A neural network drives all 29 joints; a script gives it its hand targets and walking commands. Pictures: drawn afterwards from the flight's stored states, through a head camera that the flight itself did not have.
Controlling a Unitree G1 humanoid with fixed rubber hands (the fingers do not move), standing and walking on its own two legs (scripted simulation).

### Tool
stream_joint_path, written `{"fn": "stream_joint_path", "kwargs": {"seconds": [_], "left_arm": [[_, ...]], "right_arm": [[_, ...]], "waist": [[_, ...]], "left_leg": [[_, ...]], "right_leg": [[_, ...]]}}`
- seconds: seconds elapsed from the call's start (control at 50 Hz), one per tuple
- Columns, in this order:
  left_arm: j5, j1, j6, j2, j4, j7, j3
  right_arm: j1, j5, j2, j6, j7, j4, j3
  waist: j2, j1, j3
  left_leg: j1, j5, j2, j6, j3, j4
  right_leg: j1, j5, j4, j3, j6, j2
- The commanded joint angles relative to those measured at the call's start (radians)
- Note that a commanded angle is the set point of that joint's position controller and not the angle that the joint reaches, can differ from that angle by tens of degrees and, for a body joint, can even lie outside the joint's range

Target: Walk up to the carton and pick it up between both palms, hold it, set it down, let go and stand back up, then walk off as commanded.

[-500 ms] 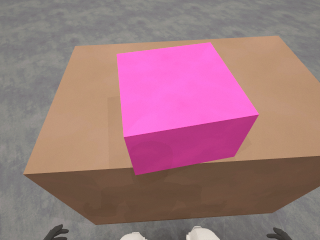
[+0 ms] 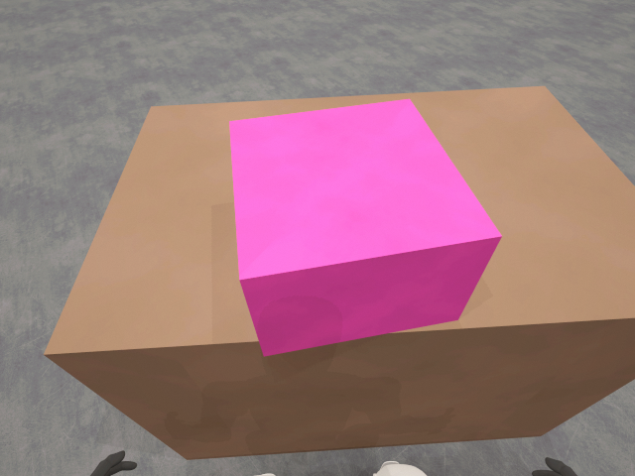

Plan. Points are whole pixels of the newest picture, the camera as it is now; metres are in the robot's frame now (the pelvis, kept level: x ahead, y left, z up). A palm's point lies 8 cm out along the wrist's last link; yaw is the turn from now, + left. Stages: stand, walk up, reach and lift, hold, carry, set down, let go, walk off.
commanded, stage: walk up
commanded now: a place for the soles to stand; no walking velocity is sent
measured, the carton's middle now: (341, 218) +0.45 -0.02 +0.06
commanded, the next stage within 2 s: reach and lift in 0.66 s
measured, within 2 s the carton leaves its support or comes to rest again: neither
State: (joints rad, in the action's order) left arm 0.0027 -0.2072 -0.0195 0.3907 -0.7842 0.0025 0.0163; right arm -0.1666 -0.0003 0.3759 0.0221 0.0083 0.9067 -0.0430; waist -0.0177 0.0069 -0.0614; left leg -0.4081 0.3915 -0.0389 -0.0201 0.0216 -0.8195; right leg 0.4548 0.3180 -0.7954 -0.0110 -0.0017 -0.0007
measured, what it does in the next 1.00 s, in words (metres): stands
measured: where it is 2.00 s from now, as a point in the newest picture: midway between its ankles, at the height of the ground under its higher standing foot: outside the picture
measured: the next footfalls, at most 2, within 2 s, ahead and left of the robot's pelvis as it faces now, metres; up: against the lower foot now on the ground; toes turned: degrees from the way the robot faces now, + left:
none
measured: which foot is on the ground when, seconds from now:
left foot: down 0.00-1.00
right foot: down 0.00-1.00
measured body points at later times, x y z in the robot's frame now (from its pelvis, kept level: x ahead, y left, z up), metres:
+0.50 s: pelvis +0.00 -0.02 +0.00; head +0.02 -0.02 +0.45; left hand +0.12 +0.29 -0.10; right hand +0.10 -0.33 -0.11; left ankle +0.03 +0.13 -0.70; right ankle +0.06 -0.12 -0.70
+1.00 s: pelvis +0.00 -0.04 +0.00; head +0.04 -0.05 +0.45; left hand +0.18 +0.23 -0.08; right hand +0.14 -0.31 -0.10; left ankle +0.03 +0.13 -0.70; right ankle +0.06 -0.12 -0.70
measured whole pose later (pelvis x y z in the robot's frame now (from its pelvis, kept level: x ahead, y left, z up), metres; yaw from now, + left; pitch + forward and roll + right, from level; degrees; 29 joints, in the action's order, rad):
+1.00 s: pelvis +0.00 -0.04 +0.00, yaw -1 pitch -3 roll +2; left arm 0.02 -0.08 0.29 0.31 -0.54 -0.04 0.02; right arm -0.14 -0.03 0.29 0.23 0.04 0.85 -0.09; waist 0.02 -0.01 -0.15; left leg -0.34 0.36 -0.06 0.00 0.02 -0.75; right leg 0.43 0.31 -0.79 -0.01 -0.05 0.03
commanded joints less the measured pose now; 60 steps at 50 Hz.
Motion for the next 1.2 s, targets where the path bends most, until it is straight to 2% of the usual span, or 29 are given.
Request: {"fn": "stream_joint_path", "kwargs": {"seconds": [0.0, 0.04, 0.06, 0.08, 0.1, 0.12, 0.16, 0.24, 0.32, 0.38, 0.4, 0.44, 0.46, 0.6, 0.64, 0.66, 0.68, 0.7, 0.74, 0.8, 0.84, 0.9, 0.96, 1.02, 1.06, 1.08, 1.1, 1.18], "left_arm": [[0.026, 0.048, -0.013, 0.218, -0.007, -0.006, 0.067], [0.028, 0.070, -0.015, 0.227, 0.000, -0.003, 0.066], [0.027, 0.077, -0.015, 0.227, 0.001, -0.002, 0.065], [0.028, 0.087, -0.015, 0.227, 0.001, -0.001, 0.064], [0.026, 0.091, -0.014, 0.222, 0.000, 0.000, 0.063], [0.027, 0.085, -0.012, 0.220, -0.001, 0.001, 0.061], [0.026, 0.086, -0.011, 0.220, -0.003, 0.001, 0.062], [0.025, 0.084, -0.013, 0.226, -0.001, 0.002, 0.066], [0.023, 0.090, -0.015, 0.217, 0.002, 0.001, 0.061], [0.023, 0.080, -0.014, 0.217, 0.004, 0.000, 0.062], [0.023, 0.084, -0.012, 0.220, 0.004, 0.001, 0.063], [0.023, 0.087, -0.011, 0.216, 0.005, 0.001, 0.059], [0.025, 0.090, -0.011, 0.217, 0.007, 0.001, 0.061], [0.024, 0.096, -0.011, 0.217, 0.005, 0.003, 0.058], [0.025, 0.098, -0.010, 0.211, 0.006, 0.003, 0.057], [0.033, 0.402, 0.192, 0.139, 0.188, -0.033, 0.049], [0.064, 0.303, 0.273, 0.082, 0.237, -0.050, 0.047], [0.078, 0.279, 0.310, 0.049, 0.270, -0.054, 0.062], [0.088, 0.262, 0.324, 0.038, 0.334, -0.047, 0.083], [0.052, 0.283, 0.323, 0.099, 0.453, -0.048, 0.110], [0.030, 0.259, 0.299, 0.115, 0.509, -0.055, 0.124], [-0.005, 0.214, 0.272, 0.127, 0.551, -0.062, 0.138], [0.000, 0.149, 0.266, 0.141, 0.561, -0.059, 0.161], [0.016, 0.105, 0.269, 0.148, 0.550, -0.049, 0.182], [0.023, 0.091, 0.269, 0.130, 0.542, -0.050, 0.190], [0.026, 0.080, 0.272, 0.124, 0.529, -0.049, 0.191], [0.026, 0.084, 0.269, 0.115, 0.532, -0.051, 0.192], [-0.003, 0.097, 0.246, 0.083, 0.552, -0.058, 0.174]], "right_arm": [[0.055, -0.021, 0.276, 0.034, -0.024, -0.065, -0.053], [0.050, -0.017, 0.254, 0.030, -0.024, -0.063, -0.049], [0.045, -0.018, 0.247, 0.029, -0.023, -0.061, -0.047], [0.032, -0.015, 0.239, 0.029, -0.023, -0.057, -0.043], [0.031, -0.019, 0.238, 0.030, -0.022, -0.053, -0.045], [0.035, -0.018, 0.247, 0.030, -0.021, -0.052, -0.048], [0.034, -0.018, 0.250, 0.034, -0.021, -0.048, -0.046], [0.029, -0.019, 0.243, 0.033, -0.020, -0.044, -0.044], [0.029, -0.018, 0.248, 0.038, -0.022, -0.044, -0.044], [0.037, -0.018, 0.247, 0.036, -0.023, -0.047, -0.043], [0.036, -0.017, 0.246, 0.036, -0.023, -0.045, -0.043], [0.040, -0.017, 0.247, 0.035, -0.022, -0.047, -0.044], [0.033, -0.018, 0.244, 0.035, -0.023, -0.047, -0.045], [0.036, -0.017, 0.240, 0.035, -0.022, -0.044, -0.041], [0.033, -0.019, 0.243, 0.036, -0.021, -0.043, -0.041], [0.298, -0.120, 0.082, 0.202, 0.015, 0.014, -0.148], [0.207, -0.141, 0.176, 0.221, 0.049, 0.025, -0.172], [0.178, -0.144, 0.213, 0.220, 0.061, 0.017, -0.180], [0.150, -0.138, 0.217, 0.233, 0.061, -0.011, -0.175], [0.119, -0.099, 0.183, 0.237, 0.045, -0.077, -0.172], [0.090, -0.065, 0.151, 0.252, 0.031, -0.144, -0.159], [0.058, -0.026, 0.106, 0.268, 0.022, -0.244, -0.137], [0.006, -0.006, 0.080, 0.263, 0.009, -0.323, -0.117], [-0.040, 0.018, 0.065, 0.233, 0.003, -0.363, -0.083], [-0.055, 0.030, 0.065, 0.205, 0.010, -0.372, -0.064], [-0.063, 0.033, 0.065, 0.193, 0.013, -0.377, -0.055], [-0.063, 0.035, 0.057, 0.180, 0.015, -0.381, -0.046], [-0.064, 0.038, 0.034, 0.149, 0.025, -0.457, -0.032]], "waist": [[0.047, -0.011, 0.121], [0.082, 0.002, 0.125], [0.080, 0.005, 0.114], [0.091, 0.011, 0.114], [0.069, 0.013, 0.101], [0.071, 0.007, 0.100], [0.081, 0.002, 0.094], [0.074, 0.003, 0.114], [0.075, 0.002, 0.136], [0.066, -0.001, 0.144], [0.081, 0.001, 0.144], [0.067, 0.001, 0.135], [0.082, 0.003, 0.136], [0.094, 0.000, 0.116], [0.075, -0.003, 0.112], [-0.049, -0.011, 0.036], [-0.106, 0.014, -0.019], [-0.117, 0.026, -0.032], [-0.067, 0.023, 0.027], [0.029, -0.002, 0.160], [0.069, -0.013, 0.231], [0.132, -0.022, 0.254], [0.183, -0.034, 0.244], [0.167, -0.040, 0.198], [0.116, -0.046, 0.167], [0.111, -0.048, 0.144], [0.094, -0.049, 0.129], [0.102, -0.053, 0.078]], "left_leg": [[-0.012, -0.061, -0.140, -0.086, -0.175, 0.262], [0.012, -0.010, -0.099, -0.058, -0.124, 0.243], [0.023, 0.014, -0.085, -0.052, -0.107, 0.238], [0.037, 0.036, -0.080, -0.051, -0.107, 0.247], [0.042, 0.045, -0.081, -0.051, -0.111, 0.261], [0.043, 0.064, -0.084, -0.054, -0.119, 0.268], [0.035, 0.037, -0.095, -0.061, -0.135, 0.274], [0.043, 0.007, -0.079, -0.054, -0.108, 0.255], [0.073, -0.084, -0.095, -0.057, -0.117, 0.256], [0.067, -0.089, -0.093, -0.057, -0.109, 0.242], [0.066, -0.084, -0.092, -0.057, -0.108, 0.239], [0.069, -0.071, -0.090, -0.055, -0.104, 0.244], [0.064, -0.063, -0.091, -0.056, -0.105, 0.244], [0.068, -0.030, -0.082, -0.054, -0.107, 0.257], [0.060, -0.026, -0.085, -0.054, -0.108, 0.265], [-0.194, 0.193, -0.011, 0.017, 0.052, 0.256], [-0.340, 0.284, -0.082, -0.026, 0.029, 0.318], [-0.449, 0.310, -0.114, -0.058, 0.032, 0.355], [-0.424, 0.211, -0.111, -0.064, 0.052, 0.352], [-0.210, 0.079, -0.063, -0.040, 0.071, 0.295], [-0.094, 0.010, -0.034, -0.027, 0.068, 0.290], [0.056, -0.115, 0.021, -0.003, 0.067, 0.270], [0.083, -0.181, 0.047, 0.002, 0.060, 0.284], [0.082, -0.197, 0.062, -0.002, 0.068, 0.336], [0.107, -0.201, 0.066, 0.002, 0.071, 0.373], [0.124, -0.206, 0.067, 0.002, 0.072, 0.388], [0.134, -0.206, 0.069, 0.003, 0.072, 0.401], [0.168, -0.184, 0.068, 0.004, 0.076, 0.439]], "right_leg": [[-0.133, -0.151, 0.124, 0.146, -0.081, -0.076], [-0.106, -0.106, 0.184, 0.202, -0.102, -0.099], [-0.082, -0.068, 0.203, 0.218, -0.103, -0.110], [-0.064, -0.043, 0.217, 0.228, -0.102, -0.112], [-0.046, -0.023, 0.220, 0.225, -0.098, -0.109], [-0.047, 0.007, 0.219, 0.217, -0.095, -0.098], [-0.058, -0.008, 0.217, 0.213, -0.091, -0.095], [-0.077, -0.022, 0.229, 0.223, -0.096, -0.105], [-0.088, -0.106, 0.202, 0.201, -0.091, -0.097], [-0.101, -0.122, 0.201, 0.202, -0.097, -0.102], [-0.103, -0.117, 0.206, 0.209, -0.096, -0.103], [-0.085, -0.105, 0.207, 0.210, -0.098, -0.102], [-0.089, -0.093, 0.210, 0.211, -0.098, -0.105], [-0.066, -0.030, 0.239, 0.223, -0.095, -0.105], [-0.066, -0.019, 0.244, 0.220, -0.092, -0.103], [-0.122, 0.147, 0.078, -0.055, -0.035, 0.023], [-0.276, 0.069, -0.021, -0.085, -0.012, 0.075], [-0.404, -0.005, -0.076, -0.098, 0.001, 0.102], [-0.499, -0.068, -0.054, -0.085, 0.002, 0.096], [-0.429, -0.064, 0.043, -0.036, -0.003, 0.060], [-0.404, -0.090, 0.112, -0.012, -0.007, 0.043], [-0.326, -0.102, 0.220, 0.036, -0.012, 0.011], [-0.347, -0.207, 0.264, 0.072, 0.008, 0.000], [-0.415, -0.279, 0.305, 0.101, 0.028, -0.013], [-0.421, -0.256, 0.341, 0.109, 0.031, -0.016], [-0.410, -0.268, 0.354, 0.104, 0.030, -0.017], [-0.409, -0.250, 0.369, 0.105, 0.029, -0.019], [-0.359, -0.139, 0.435, 0.121, 0.032, -0.033]]}}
